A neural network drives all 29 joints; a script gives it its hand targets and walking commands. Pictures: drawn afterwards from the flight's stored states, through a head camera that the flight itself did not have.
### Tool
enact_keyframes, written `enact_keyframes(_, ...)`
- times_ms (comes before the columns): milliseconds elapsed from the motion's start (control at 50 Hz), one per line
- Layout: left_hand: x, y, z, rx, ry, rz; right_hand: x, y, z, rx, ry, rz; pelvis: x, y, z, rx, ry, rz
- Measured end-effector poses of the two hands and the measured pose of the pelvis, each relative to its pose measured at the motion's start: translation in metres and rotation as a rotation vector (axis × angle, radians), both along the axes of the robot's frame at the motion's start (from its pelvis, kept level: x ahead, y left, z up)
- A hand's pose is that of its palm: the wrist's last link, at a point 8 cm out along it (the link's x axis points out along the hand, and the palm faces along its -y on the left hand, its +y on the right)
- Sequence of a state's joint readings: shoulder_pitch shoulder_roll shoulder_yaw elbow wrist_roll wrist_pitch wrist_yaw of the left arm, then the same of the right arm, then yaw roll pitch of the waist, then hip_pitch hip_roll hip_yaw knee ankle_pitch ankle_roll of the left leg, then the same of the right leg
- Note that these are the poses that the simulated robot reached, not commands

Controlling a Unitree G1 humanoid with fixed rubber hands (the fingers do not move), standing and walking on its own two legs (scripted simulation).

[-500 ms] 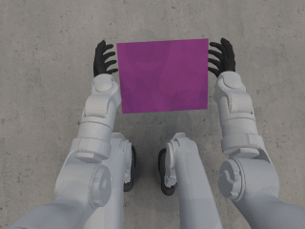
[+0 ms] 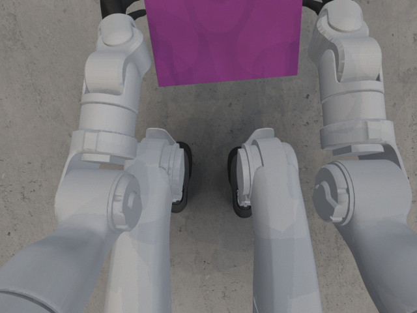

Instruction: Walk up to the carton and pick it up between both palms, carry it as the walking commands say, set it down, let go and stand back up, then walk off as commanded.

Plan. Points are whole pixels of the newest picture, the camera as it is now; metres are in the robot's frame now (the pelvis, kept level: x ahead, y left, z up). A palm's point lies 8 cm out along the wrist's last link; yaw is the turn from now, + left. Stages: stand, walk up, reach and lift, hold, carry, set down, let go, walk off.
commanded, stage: set down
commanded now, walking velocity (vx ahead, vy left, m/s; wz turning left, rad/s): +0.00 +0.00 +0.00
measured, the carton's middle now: (221, 22) +0.54 -0.02 -0.21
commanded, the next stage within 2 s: none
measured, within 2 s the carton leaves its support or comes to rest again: neither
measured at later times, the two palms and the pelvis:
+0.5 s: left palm (130, 0) +0.57 +0.13 -0.19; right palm (304, 12) +0.55 -0.16 -0.21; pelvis +0.03 +0.00 -0.04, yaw +1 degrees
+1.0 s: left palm (144, 2) +0.59 +0.13 -0.24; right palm out of the picture +0.59 -0.19 -0.24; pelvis +0.04 +0.00 -0.09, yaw +1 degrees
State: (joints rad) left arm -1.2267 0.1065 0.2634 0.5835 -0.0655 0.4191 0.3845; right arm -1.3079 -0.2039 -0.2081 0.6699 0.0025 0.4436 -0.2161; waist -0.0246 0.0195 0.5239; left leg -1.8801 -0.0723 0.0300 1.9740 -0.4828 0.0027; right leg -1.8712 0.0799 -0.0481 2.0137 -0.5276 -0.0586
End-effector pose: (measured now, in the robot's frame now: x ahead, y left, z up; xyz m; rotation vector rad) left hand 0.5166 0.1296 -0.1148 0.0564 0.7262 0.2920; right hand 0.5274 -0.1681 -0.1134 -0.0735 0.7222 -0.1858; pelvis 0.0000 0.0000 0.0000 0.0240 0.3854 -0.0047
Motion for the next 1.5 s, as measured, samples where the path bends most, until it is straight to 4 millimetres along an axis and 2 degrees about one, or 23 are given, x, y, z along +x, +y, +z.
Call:
enact_keyframes(140, 0.023, -0.004, -0.015, 0.001, -0.043, -0.014, 0.026, -0.004, -0.008, -0.021, -0.043, 0.018, -0.004, 0.001, -0.018, 0.0, 0.025, -0.005)
enact_keyframes(240, 0.038, -0.006, -0.036, 0.013, -0.036, -0.04, 0.039, -0.007, -0.03, -0.022, -0.045, 0.018, 0.001, 0.003, -0.034, -0.007, 0.056, -0.006)
enact_keyframes(400, 0.052, 0.0, -0.057, 0.052, 0.017, -0.043, 0.031, 0.001, -0.082, 0.006, 0.017, 0.012, 0.018, 0.005, -0.041, 0.001, 0.092, 0.008)
enact_keyframes(500, 0.053, 0.005, -0.073, 0.048, 0.041, -0.058, 0.027, 0.005, -0.1, 0.006, 0.044, 0.015, 0.025, 0.003, -0.043, 0.009, 0.108, 0.018)
enact_keyframes(740, 0.062, 0.004, -0.107, -0.027, 0.022, -0.106, 0.052, -0.007, -0.107, -0.005, 0.02, 0.085, 0.025, -0.001, -0.066, 0.0, 0.119, 0.016)
enact_keyframes(880, 0.065, -0.007, -0.119, -0.059, 0.07, -0.16, 0.052, -0.023, -0.123, 0.027, 0.051, 0.068, 0.03, 0.002, -0.079, 0.002, 0.101, 0.011)
enact_keyframes(980, 0.07, -0.005, -0.125, -0.082, 0.077, -0.131, 0.058, -0.022, -0.125, 0.03, 0.054, 0.092, 0.035, 0.0, -0.085, 0.01, 0.096, 0.007)
enact_keyframes(1500, 0.072, -0.001, -0.131, -0.116, 0.052, -0.152, 0.063, -0.023, -0.131, 0.062, 0.039, 0.094, 0.043, -0.004, -0.098, 0.016, 0.092, 0.0)
